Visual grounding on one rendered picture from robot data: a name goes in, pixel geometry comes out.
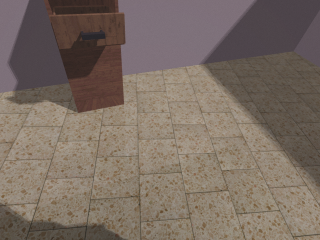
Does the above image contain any handle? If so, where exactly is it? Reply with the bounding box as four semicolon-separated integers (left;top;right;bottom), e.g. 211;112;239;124
81;30;106;41

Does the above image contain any drawer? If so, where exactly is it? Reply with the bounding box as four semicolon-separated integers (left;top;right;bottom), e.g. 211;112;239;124
49;6;126;50

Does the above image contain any cabinet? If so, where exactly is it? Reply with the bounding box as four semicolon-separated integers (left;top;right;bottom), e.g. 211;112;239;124
44;0;124;113

